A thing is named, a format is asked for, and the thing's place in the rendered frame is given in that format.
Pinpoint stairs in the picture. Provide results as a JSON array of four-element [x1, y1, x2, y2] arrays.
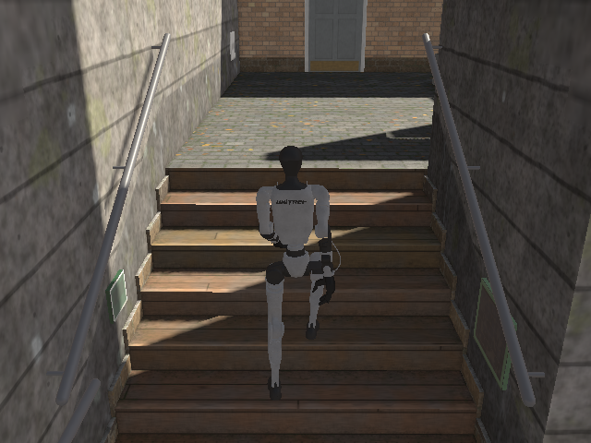
[[115, 168, 477, 443]]

